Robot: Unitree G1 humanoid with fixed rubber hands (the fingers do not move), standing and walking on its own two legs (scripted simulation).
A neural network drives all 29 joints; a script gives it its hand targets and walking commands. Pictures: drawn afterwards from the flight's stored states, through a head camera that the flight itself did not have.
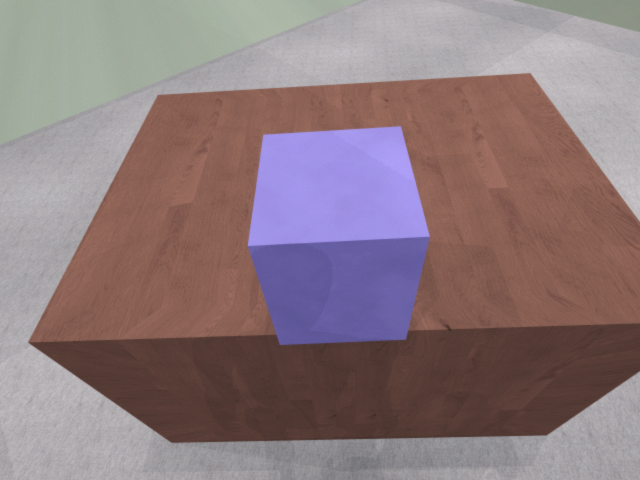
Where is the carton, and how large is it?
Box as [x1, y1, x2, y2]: [248, 126, 429, 344]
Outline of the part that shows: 400,126 263,135 248,247 280,344 405,339 429,235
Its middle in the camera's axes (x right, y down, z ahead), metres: +0.02 +0.01 +0.59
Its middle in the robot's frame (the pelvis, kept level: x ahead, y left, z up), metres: +0.43 +0.00 +0.02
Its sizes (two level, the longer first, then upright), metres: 0.210 0.200 0.250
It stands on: a pedestal, 0.68 m high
